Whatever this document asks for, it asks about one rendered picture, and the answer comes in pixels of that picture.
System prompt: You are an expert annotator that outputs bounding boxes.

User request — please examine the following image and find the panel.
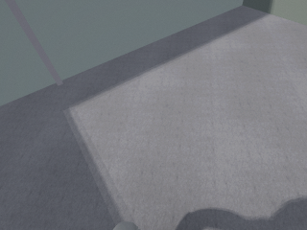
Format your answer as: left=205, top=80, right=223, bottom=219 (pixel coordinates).
left=5, top=0, right=63, bottom=85

